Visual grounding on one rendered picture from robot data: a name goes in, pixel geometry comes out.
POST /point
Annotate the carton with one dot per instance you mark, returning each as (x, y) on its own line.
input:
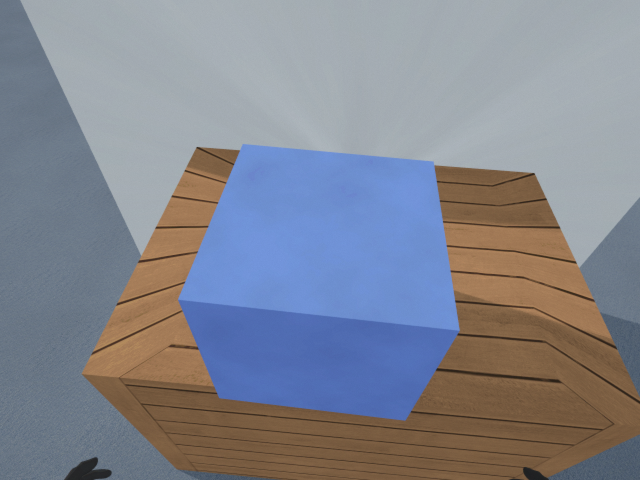
(323, 282)

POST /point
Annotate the pedestal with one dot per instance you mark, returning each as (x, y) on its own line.
(533, 378)

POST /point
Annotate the left robot hand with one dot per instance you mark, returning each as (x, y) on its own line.
(84, 471)

